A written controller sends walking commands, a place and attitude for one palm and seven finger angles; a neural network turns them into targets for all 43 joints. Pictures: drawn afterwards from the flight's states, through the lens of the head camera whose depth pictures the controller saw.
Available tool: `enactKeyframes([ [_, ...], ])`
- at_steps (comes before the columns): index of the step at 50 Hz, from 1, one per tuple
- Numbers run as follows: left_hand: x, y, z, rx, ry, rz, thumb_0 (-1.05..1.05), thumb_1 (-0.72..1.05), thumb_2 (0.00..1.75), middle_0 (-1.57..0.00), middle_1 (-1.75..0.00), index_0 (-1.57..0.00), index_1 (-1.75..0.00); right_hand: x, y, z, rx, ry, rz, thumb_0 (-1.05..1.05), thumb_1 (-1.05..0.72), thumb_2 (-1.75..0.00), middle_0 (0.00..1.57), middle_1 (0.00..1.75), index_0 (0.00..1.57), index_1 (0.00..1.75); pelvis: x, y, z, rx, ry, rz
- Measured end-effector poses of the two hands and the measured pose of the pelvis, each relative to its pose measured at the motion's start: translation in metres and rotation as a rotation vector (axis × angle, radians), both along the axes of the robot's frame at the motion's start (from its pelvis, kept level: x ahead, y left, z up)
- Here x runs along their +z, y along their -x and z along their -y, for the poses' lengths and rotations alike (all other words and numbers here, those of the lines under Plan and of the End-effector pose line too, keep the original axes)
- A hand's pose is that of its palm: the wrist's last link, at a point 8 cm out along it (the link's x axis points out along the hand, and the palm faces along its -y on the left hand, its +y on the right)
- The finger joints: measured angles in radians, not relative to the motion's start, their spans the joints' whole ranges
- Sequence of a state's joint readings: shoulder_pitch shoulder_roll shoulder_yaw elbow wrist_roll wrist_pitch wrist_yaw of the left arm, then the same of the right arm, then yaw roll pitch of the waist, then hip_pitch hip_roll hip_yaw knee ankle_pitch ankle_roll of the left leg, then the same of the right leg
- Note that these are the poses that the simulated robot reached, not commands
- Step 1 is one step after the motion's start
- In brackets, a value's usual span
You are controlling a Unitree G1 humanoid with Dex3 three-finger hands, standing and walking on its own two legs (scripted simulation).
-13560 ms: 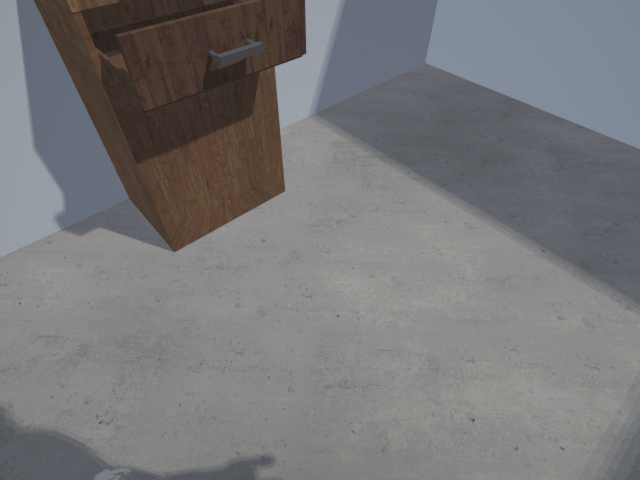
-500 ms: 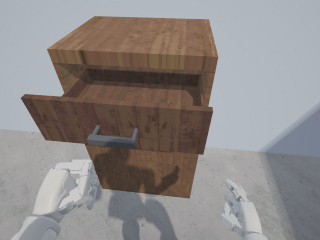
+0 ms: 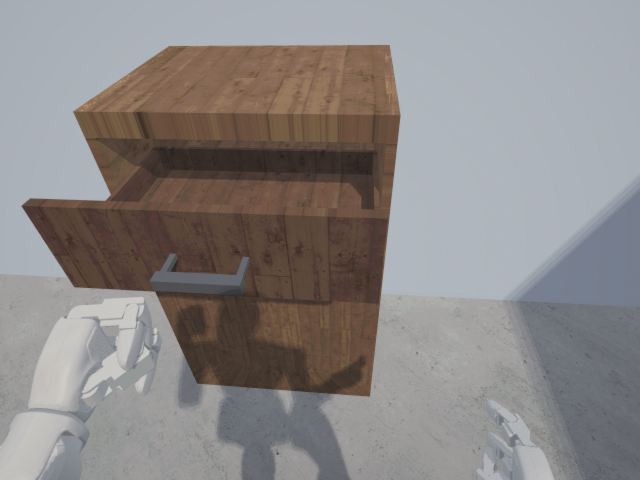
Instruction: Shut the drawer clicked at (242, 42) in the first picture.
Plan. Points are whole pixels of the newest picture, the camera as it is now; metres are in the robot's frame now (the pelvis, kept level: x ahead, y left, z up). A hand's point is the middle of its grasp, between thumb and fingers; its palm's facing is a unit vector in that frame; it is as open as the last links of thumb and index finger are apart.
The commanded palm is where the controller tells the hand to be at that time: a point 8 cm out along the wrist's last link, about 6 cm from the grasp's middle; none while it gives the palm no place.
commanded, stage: bring the fist close to the handle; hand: left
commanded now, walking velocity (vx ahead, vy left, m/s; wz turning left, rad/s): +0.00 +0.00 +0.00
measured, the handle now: (203, 272) +0.39 +0.22 +0.06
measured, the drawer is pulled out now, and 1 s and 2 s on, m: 0.22 0.22 0.21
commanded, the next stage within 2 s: push the drawer shut in 1.48 s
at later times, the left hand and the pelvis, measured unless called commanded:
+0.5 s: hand (173, 346) +0.23 +0.19 +0.11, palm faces +0.01 -1.00 -0.06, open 3.3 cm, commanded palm +0.20 +0.24 +0.12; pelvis +0.04 +0.00 +0.00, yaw +0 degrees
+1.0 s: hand (201, 342) +0.27 +0.18 +0.06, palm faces -0.01 -1.00 -0.05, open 3.3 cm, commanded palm +0.25 +0.24 +0.07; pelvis +0.02 +0.01 -0.01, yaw -1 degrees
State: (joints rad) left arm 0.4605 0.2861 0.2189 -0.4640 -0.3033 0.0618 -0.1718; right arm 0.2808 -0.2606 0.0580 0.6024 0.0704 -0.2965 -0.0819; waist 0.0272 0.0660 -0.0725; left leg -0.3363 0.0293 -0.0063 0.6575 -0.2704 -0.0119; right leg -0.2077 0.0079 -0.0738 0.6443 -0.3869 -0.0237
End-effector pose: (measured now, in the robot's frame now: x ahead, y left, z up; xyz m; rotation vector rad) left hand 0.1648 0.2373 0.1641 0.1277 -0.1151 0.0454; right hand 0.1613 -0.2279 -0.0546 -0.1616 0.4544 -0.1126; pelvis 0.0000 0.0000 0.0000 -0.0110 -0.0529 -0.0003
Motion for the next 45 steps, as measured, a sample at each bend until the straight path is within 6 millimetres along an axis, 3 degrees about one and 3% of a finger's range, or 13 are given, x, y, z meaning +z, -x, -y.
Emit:
enactKeyframes([
  [14,-0.03,-0.027,-0.01,0.016,0.043,-0.115,0.01,0.9,0.9,-1.4,-1.6,-1.4,-1.6,0.001,-0.028,0.019,-0.01,0.016,0.015,0.02,-0.9,-0.9,0.2,0.3,0.2,0.3,0.002,-0.022,0.014,0.0,-0.011,-0.038],
  [20,-0.04,-0.037,-0.015,0.02,0.053,-0.106,0.01,0.9,0.9,-1.4,-1.6,-1.4,-1.6,0.001,-0.04,0.018,0.001,0.029,0.003,0.02,-0.9,-0.9,0.2,0.3,0.2,0.3,0.002,-0.031,0.01,0.002,-0.013,-0.056],
  [25,-0.049,-0.045,-0.005,-0.03,0.069,-0.118,0.01,0.9,0.9,-1.4,-1.6,-1.4,-1.6,-0.001,-0.045,0.012,0.002,0.025,-0.004,0.02,-0.9,-0.9,0.2,0.3,0.2,0.3,0.001,-0.035,0.003,0.001,-0.013,-0.07],
  [37,-0.071,-0.061,-0.004,-0.024,0.073,-0.13,0.01,0.9,0.9,-1.4,-1.6,-1.4,-1.6,-0.016,-0.031,-0.009,0.009,0.01,-0.105,0.02,-0.9,-0.9,0.2,0.3,0.2,0.3,-0.004,-0.029,-0.008,-0.003,-0.009,-0.099],
  [45,-0.085,-0.078,0.005,-0.068,0.08,-0.134,0.01,0.9,0.9,-1.4,-1.6,-1.4,-1.6,-0.03,-0.012,-0.009,-0.011,0.01,-0.176,0.02,-0.9,-0.9,0.2,0.3,0.2,0.3,-0.009,-0.023,-0.012,-0.008,-0.008,-0.125],
])
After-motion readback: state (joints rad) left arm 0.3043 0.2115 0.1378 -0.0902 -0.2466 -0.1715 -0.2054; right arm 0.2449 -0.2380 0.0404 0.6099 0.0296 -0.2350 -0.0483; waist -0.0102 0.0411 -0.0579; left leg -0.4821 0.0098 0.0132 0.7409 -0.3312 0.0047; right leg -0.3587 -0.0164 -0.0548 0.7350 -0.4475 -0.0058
